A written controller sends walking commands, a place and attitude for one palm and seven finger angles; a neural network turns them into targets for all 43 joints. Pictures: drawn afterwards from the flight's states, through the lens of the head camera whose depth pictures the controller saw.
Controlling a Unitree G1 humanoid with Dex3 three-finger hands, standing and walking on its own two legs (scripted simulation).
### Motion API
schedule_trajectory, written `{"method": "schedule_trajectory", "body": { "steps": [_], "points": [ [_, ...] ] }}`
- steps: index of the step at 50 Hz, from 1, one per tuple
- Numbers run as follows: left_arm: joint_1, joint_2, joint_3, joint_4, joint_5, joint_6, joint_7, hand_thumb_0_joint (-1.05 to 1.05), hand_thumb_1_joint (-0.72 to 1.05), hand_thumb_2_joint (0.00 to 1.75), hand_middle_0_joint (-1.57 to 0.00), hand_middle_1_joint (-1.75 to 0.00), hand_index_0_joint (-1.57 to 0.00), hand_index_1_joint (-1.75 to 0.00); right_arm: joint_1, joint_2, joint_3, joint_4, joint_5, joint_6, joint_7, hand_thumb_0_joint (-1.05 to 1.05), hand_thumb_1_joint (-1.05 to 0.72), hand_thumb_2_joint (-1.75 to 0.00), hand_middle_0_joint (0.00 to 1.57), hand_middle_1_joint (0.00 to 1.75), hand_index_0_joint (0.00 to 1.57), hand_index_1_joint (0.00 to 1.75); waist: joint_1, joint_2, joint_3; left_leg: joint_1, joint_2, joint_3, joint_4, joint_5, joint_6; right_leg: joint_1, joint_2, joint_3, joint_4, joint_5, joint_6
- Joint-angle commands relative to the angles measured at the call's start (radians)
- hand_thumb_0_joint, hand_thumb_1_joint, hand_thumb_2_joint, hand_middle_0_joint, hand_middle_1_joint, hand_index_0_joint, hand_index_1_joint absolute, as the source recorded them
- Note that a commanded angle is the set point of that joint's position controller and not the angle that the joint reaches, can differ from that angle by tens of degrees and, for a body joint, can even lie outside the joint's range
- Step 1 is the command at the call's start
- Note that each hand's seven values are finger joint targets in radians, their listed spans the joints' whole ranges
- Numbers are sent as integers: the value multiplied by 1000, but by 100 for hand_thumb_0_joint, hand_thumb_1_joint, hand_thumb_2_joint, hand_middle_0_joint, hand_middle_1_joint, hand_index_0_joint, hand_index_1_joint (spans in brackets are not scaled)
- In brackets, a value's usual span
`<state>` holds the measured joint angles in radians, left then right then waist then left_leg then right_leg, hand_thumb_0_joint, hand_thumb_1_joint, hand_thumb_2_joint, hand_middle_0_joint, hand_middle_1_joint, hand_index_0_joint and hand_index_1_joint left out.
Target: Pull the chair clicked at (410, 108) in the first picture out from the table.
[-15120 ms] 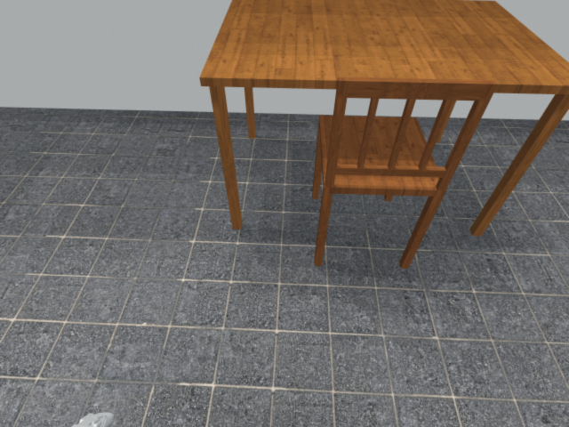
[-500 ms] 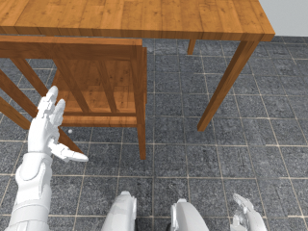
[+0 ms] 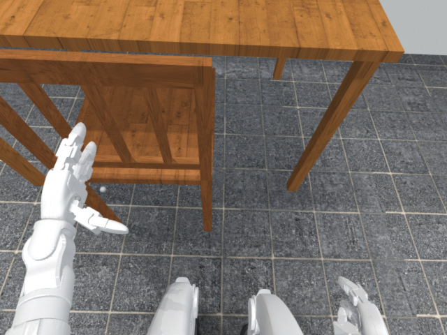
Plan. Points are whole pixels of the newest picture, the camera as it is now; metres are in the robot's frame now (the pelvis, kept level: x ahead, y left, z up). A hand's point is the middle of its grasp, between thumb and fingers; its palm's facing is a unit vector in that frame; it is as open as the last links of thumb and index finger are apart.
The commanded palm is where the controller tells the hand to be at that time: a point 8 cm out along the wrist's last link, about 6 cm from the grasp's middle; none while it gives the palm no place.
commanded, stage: push the fingers through the gap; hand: left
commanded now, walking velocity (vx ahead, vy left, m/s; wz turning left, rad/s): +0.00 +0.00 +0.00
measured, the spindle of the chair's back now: (110, 127) +0.48 +0.25 +0.02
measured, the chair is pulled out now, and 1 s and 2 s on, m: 0.00 0.00 0.00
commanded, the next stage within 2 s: hook a spindle and tug to test in 1.58 s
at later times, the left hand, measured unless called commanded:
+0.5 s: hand (108, 166) +0.39 +0.22 +0.03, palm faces +0.06 -1.00 -0.04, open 16.9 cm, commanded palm +0.36 +0.27 +0.03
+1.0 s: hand (114, 144) +0.43 +0.22 +0.04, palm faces +0.07 -1.00 -0.05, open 16.9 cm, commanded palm +0.41 +0.27 +0.03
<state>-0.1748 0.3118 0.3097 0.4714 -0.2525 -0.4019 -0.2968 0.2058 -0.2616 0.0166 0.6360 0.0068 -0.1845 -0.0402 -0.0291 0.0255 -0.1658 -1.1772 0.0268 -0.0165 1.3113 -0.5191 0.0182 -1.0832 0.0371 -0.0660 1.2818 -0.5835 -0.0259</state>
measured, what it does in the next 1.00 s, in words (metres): stands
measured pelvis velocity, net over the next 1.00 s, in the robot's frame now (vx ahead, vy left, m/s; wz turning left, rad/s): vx -0.01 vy -0.01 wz -0.01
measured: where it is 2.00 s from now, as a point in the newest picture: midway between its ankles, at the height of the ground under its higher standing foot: outside the picture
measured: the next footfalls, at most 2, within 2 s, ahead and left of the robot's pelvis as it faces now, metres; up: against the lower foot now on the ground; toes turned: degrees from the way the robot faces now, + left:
none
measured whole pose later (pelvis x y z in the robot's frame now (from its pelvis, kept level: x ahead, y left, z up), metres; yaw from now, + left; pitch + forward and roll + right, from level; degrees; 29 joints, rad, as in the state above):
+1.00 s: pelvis -0.01 -0.01 -0.01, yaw -1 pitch +25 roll -3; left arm -0.57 0.42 0.40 0.87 -0.17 -0.43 -0.28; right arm 0.26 -0.27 0.02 0.69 0.00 -0.14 -0.02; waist -0.08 0.03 -0.17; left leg -1.26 0.04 -0.02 1.34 -0.51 0.01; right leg -1.17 0.05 -0.07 1.31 -0.58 -0.03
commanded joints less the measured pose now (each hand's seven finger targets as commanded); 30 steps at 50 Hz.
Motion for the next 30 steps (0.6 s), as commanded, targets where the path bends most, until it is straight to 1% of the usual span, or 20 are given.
{"method": "schedule_trajectory", "body": {
  "steps": [1, 2, 4, 5, 7, 9, 10, 11, 14, 15, 16, 17, 18, 19, 22, 23, 24, 26, 29, 30],
  "points": [
    [-246, 211, 79, -187, -14, -65, 6, 0, -50, 30, -6, -8, -6, -8, 19, -156, -65, -108, 2, -36, -19, 0, -90, -90, 20, 30, 20, 30, -5, 40, -355, 333, -19, -49, -159, 212, -6, 108, 12, 50, -179, 237, 0],
    [-257, 208, 79, -194, -14, -71, 9, 0, -50, 30, -6, -8, -6, -8, 20, -154, -64, -107, 0, -38, -19, 0, -90, -90, 20, 30, 20, 30, 0, 51, -364, 341, -20, -51, -159, 216, -7, 110, 13, 50, -176, 236, -2],
    [-305, 215, 75, -197, -8, -84, 10, 0, -50, 30, -6, -8, -6, -8, 26, -157, -65, -95, -2, -44, -22, 0, -90, -90, 20, 30, 20, 30, -12, 70, -377, 363, -18, -52, -147, 235, -7, 90, 15, 51, -170, 249, -4],
    [-296, 222, 82, -198, -6, -88, 12, 0, -50, 30, -6, -8, -6, -8, 30, -156, -66, -95, -4, -44, -21, 0, -90, -90, 20, 30, 20, 30, -1, 84, -396, 379, -17, -53, -153, 244, -12, 95, 13, 49, -170, 251, -4],
    [-304, 186, 43, -167, -2, -84, 6, 0, -50, 30, -6, -8, -6, -8, 32, -156, -65, -91, -2, -46, -20, 0, -90, -90, 20, 30, 20, 30, -16, 73, -387, 389, -16, -59, -154, 245, -12, 75, 13, 41, -169, 248, -3],
    [-342, 219, 67, -106, 2, -74, 2, 0, -50, 30, -6, -8, -6, -8, 42, -165, -64, -76, -1, -44, -24, 0, -90, -90, 20, 30, 20, 30, -24, 49, -364, 350, -15, -59, -145, 218, -7, 66, 15, 48, -173, 229, -4],
    [-350, 228, 75, -109, 2, -70, -2, 0, -50, 30, -6, -8, -6, -8, 41, -164, -65, -79, -2, -42, -24, 0, -90, -90, 20, 30, 20, 30, -14, 56, -387, 348, -17, -53, -143, 217, -7, 80, 11, 53, -174, 232, -2],
    [-351, 223, 70, -97, 1, -64, -6, 0, -50, 30, -6, -8, -6, -8, 41, -162, -64, -82, 1, -41, -24, 0, -90, -90, 20, 30, 20, 30, -12, 57, -386, 347, -19, -51, -146, 221, -7, 91, 10, 55, -176, 238, -3],
    [-370, 260, 97, -101, 3, -57, -5, 0, -50, 30, -6, -8, -6, -8, 54, -166, -65, -86, 0, -35, -22, 0, -90, -90, 20, 30, 20, 30, -3, 74, -428, 376, -17, -56, -147, 263, -9, 104, 14, 50, -168, 269, -7],
    [-379, 232, 74, -92, 5, -54, -3, 0, -50, 30, -6, -8, -6, -8, 56, -161, -64, -86, 1, -33, -19, 0, -90, -90, 20, 30, 20, 30, -9, 70, -421, 385, -16, -58, -152, 267, -10, 94, 12, 45, -171, 270, -4],
    [-395, 230, 74, -93, 3, -56, 1, 0, -50, 30, -6, -8, -6, -8, 57, -162, -65, -81, 0, -32, -19, 0, -90, -90, 20, 30, 20, 30, -13, 75, -417, 392, -14, -57, -149, 271, -10, 88, 12, 46, -173, 274, -3],
    [-398, 228, 72, -74, 5, -53, 3, 0, -50, 30, -6, -8, -6, -8, 59, -161, -64, -79, 0, -30, -17, 0, -90, -90, 20, 30, 20, 30, -15, 73, -408, 378, -16, -55, -148, 261, -10, 92, 12, 49, -176, 269, -2],
    [-410, 256, 95, -59, 10, -55, 9, 0, -50, 30, -6, -8, -6, -8, 64, -166, -65, -75, -1, -27, -18, 0, -90, -90, 20, 30, 20, 30, -15, 45, -407, 360, -14, -57, -146, 251, -9, 94, 13, 48, -173, 262, -2],
    [-422, 259, 94, -47, 16, -59, 12, 0, -50, 30, -6, -8, -6, -8, 66, -168, -66, -73, -2, -26, -18, 0, -90, -90, 20, 30, 20, 30, -18, 63, -404, 362, -14, -59, -144, 253, -8, 74, 15, 46, -167, 257, -3],
    [-451, 246, 81, -15, 22, -64, 18, 0, -50, 30, -6, -8, -6, -8, 70, -167, -65, -71, -2, -20, -14, 0, -90, -90, 20, 30, 20, 30, -23, 48, -393, 347, -15, -56, -150, 219, -8, 75, 14, 50, -177, 232, -1],
    [-478, 255, 84, -18, 26, -68, 21, 0, -50, 30, -6, -8, -6, -8, 74, -167, -66, -67, -3, -20, -14, 0, -90, -90, 20, 30, 20, 30, -24, 57, -401, 352, -15, -54, -147, 236, -6, 83, 13, 51, -175, 250, -2],
    [-493, 252, 75, -28, 31, -73, 21, 0, -50, 30, -6, -8, -6, -8, 80, -168, -67, -68, -3, -20, -12, 0, -90, -90, 20, 30, 20, 30, -24, 93, -422, 382, -14, -58, -147, 259, -9, 69, 15, 48, -168, 259, -5],
    [-480, 252, 79, -21, 31, -72, 24, 0, -50, 30, -6, -8, -6, -8, 91, -168, -71, -64, -4, -15, -9, 0, -90, -90, 20, 30, 20, 30, -23, 66, -446, 398, -13, -59, -147, 283, -10, 84, 14, 46, -171, 282, -2],
    [-492, 294, 117, 53, 36, -69, 25, 0, -50, 30, -6, -8, -6, -8, 98, -171, -67, -55, -4, -5, -8, 0, -90, -90, 20, 30, 20, 30, -24, 36, -403, 318, -17, -47, -138, 249, -2, 105, 16, 58, -174, 274, -1],
    [-511, 297, 119, 60, 40, -72, 27, 0, -50, 30, -6, -8, -6, -8, 94, -168, -65, -55, -3, -2, -8, 0, -90, -90, 20, 30, 20, 30, -25, 40, -394, 305, -17, -42, -138, 231, -2, 104, 13, 63, -177, 261, 1]
  ]
}}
